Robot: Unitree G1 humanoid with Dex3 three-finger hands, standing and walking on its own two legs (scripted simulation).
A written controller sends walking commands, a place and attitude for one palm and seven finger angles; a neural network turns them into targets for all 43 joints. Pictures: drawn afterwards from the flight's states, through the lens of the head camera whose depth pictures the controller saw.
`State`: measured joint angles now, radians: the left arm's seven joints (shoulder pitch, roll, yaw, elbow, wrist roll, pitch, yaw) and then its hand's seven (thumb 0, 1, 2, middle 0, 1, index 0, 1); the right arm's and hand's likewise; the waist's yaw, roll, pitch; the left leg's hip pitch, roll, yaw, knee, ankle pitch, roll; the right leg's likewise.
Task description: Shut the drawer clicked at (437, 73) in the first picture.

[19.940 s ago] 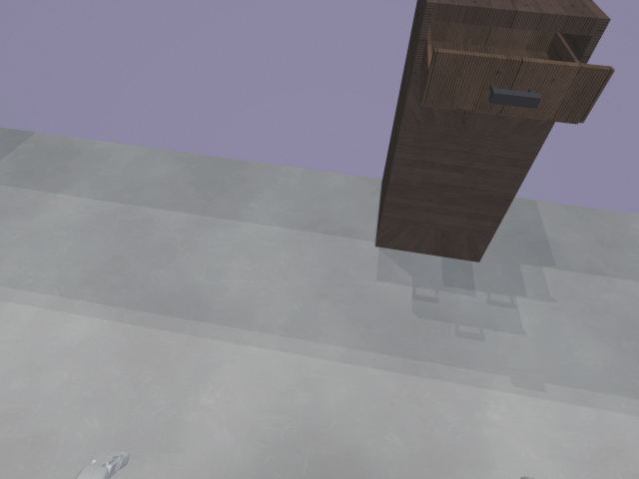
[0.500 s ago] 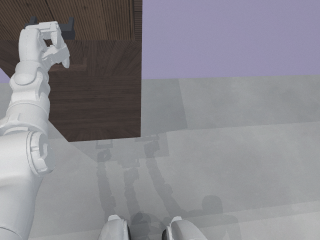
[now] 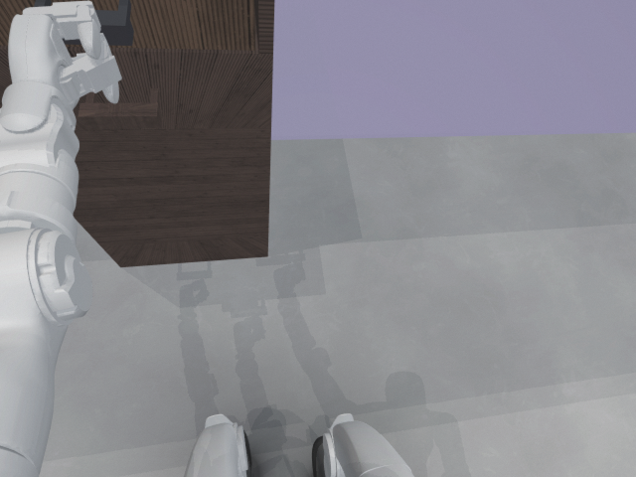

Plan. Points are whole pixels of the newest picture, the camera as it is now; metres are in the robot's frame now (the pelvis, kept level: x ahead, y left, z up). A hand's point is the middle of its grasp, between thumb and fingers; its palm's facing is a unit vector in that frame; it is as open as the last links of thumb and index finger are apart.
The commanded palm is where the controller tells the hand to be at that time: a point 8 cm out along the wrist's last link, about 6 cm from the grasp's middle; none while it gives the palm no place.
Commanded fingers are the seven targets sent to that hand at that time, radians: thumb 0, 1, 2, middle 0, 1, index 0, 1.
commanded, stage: pull the fist back off the drawer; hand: left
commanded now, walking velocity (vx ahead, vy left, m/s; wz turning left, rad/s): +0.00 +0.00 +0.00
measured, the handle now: (82, 15) +0.65 +0.20 +0.12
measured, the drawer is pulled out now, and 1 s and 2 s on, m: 0.00 0.00 0.00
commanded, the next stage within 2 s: draw the hand back to the body in 0.52 s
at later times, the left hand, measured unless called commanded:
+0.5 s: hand (110, 81) +0.54 +0.16 +0.12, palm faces +0.01 -1.00 +0.00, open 3.3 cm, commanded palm +0.52 +0.20 +0.12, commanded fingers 0.00 0.90 0.90 -1.40 -1.60 -1.40 -1.60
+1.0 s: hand (53, 146) +0.43 +0.19 +0.15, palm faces +0.01 -1.00 +0.00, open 3.3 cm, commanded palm +0.40 +0.23 +0.16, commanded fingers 0.00 0.90 0.90 -1.40 -1.60 -1.40 -1.60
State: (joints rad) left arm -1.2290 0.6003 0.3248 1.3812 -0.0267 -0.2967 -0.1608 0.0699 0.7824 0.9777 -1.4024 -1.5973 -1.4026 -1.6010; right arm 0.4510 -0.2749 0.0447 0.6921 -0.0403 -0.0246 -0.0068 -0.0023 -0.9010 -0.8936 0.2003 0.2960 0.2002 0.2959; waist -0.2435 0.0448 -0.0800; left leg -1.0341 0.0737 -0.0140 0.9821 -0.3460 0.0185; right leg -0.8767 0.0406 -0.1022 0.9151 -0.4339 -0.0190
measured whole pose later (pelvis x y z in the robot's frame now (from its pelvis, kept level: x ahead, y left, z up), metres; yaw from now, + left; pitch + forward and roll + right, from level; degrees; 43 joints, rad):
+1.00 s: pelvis +0.04 -0.01 +0.04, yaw +0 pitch +9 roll -1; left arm -0.41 0.33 0.27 0.62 -0.23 -0.20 -0.24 0.01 0.90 0.90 -1.40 -1.60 -1.40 -1.60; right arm 0.34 -0.26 0.01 0.57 0.06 0.05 -0.02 0.00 -0.90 -0.89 0.20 0.30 0.20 0.30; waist -0.05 0.04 -0.12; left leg -0.57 0.06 0.05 0.76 -0.36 0.01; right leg -0.44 0.03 -0.04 0.71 -0.43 -0.02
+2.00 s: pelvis +0.04 -0.01 +0.07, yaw +1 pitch -5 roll +0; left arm 0.52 0.30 0.28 -0.42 -0.07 -0.13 0.10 0.01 0.89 0.89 -1.41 -1.60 -1.41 -1.60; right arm 0.18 -0.23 0.02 0.63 0.00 -0.08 -0.09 0.01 -0.90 -0.89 0.20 0.30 0.20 0.30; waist 0.08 0.08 0.03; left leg -0.12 0.03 0.05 0.41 -0.20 0.00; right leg 0.01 0.02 -0.05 0.34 -0.27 -0.02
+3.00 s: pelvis -0.08 +0.04 +0.05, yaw +3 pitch -2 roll -5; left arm 0.58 0.41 0.36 -0.58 -0.02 -0.27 0.15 0.01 0.88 0.89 -1.41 -1.60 -1.41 -1.60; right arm 0.22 -0.21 -0.01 0.57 -0.01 -0.06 -0.10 0.01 -0.90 -0.89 0.20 0.30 0.20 0.30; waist -0.01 0.05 0.07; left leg -0.44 0.02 0.02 0.51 -0.07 0.08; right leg -0.33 0.05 -0.01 0.62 -0.29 0.02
